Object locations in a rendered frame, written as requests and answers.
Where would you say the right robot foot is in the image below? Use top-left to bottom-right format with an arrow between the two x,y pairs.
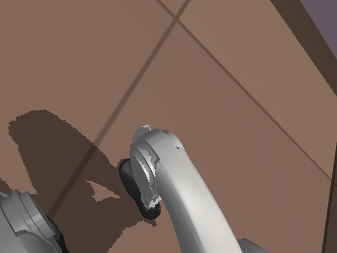
119,159 -> 161,220

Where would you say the left robot foot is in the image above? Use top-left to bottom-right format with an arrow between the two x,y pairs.
47,216 -> 69,253

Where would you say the right robot hand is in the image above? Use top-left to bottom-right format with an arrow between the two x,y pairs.
236,238 -> 269,253

